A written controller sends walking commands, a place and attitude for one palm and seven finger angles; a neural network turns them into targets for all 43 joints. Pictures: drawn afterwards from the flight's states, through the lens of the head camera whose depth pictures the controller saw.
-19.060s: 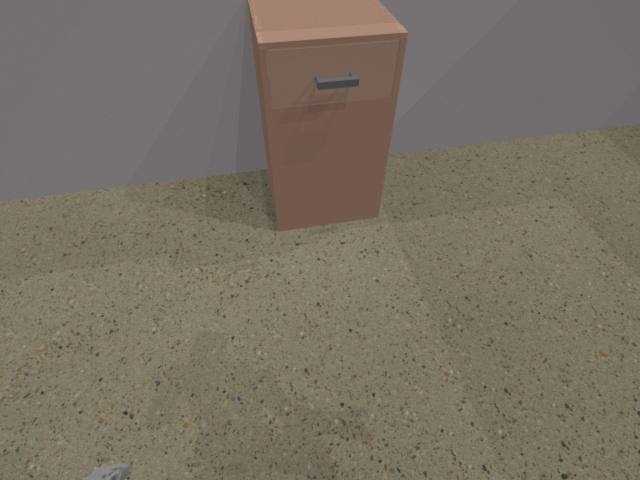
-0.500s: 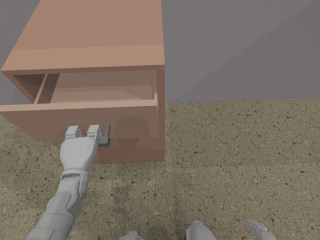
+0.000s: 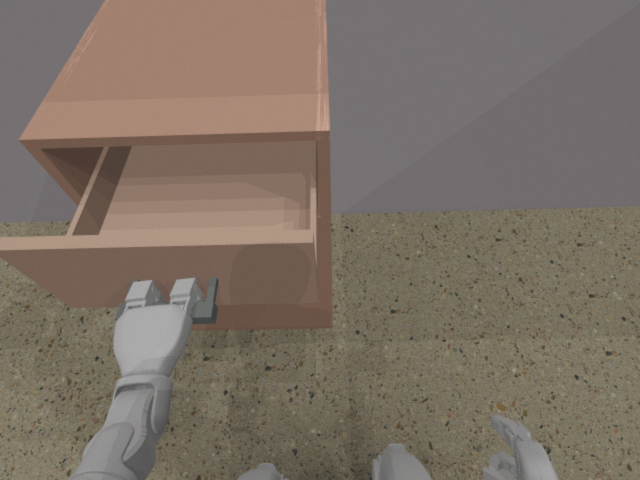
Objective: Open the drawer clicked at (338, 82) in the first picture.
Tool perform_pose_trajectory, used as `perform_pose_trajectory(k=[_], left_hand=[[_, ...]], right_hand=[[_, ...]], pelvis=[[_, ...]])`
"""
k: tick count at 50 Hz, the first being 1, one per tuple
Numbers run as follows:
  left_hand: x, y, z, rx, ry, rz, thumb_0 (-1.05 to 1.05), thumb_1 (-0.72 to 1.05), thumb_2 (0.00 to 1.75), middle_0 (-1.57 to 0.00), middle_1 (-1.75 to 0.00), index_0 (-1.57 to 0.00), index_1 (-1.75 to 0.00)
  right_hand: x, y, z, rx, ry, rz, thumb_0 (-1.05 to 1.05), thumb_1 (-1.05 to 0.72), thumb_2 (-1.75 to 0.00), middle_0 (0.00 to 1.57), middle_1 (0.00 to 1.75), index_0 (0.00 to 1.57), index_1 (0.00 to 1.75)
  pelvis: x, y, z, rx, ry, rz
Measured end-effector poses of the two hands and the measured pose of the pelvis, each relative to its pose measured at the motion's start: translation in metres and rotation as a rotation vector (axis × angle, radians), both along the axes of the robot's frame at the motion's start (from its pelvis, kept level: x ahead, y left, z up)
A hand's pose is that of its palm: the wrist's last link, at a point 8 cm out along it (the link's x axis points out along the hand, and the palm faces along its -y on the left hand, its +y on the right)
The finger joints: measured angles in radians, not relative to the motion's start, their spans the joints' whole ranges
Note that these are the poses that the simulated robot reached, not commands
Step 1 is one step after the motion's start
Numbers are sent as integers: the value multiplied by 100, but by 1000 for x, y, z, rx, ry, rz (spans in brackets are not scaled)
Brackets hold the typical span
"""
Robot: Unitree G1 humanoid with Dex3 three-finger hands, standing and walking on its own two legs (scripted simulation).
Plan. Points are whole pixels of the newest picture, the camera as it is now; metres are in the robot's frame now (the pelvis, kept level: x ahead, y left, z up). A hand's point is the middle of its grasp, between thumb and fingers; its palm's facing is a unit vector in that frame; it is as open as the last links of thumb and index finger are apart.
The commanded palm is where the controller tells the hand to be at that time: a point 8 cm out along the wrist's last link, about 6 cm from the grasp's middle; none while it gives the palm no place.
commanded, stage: pull the drawer open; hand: left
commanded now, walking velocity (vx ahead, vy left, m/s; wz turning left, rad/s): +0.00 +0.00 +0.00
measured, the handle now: (171, 299) +0.35 +0.23 -0.03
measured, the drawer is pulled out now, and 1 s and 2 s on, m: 0.18 0.29 0.30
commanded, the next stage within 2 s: open the thumb to release the handle in 1.26 s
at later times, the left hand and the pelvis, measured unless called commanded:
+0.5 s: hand (163, 389) +0.24 +0.22 -0.05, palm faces -0.02 -0.06 -1.00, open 5.7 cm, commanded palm +0.20 +0.23 +0.00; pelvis +0.01 +0.00 +0.00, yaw +0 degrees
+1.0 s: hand (153, 437) +0.18 +0.21 -0.05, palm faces -0.04 -0.07 -1.00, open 5.8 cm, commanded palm +0.14 +0.22 +0.00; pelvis +0.01 -0.01 -0.01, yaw +0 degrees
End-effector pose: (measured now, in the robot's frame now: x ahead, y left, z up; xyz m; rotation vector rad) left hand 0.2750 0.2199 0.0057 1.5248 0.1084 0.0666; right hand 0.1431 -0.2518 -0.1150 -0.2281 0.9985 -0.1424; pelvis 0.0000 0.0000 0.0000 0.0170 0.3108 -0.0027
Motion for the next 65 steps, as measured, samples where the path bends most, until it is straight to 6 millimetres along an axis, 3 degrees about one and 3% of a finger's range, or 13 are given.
perform_pose_trajectory(k=[41, 55, 65], left_hand=[[-91, -5, 2, -24, 14, 44, 1, 70, 76, -27, -132, -40, -132], [-122, -6, 3, -27, 25, 47, 1, 70, 75, -27, -132, -40, -132], [-123, -6, 2, -29, 20, 41, 1, 70, 75, -27, -131, -39, -131]], right_hand=[[59, 16, 9, 35, -146, 98, 1, -91, -90, 20, 30, 20, 30], [61, 18, 1, 41, -161, 143, 1, -91, -90, 20, 30, 20, 30], [54, 16, -5, 44, -161, 142, 1, -91, -90, 20, 30, 20, 30]], pelvis=[[8, -7, -9, 7, -18, -8], [3, -10, -17, 14, -14, -7], [0, -12, -23, 18, -7, -9]])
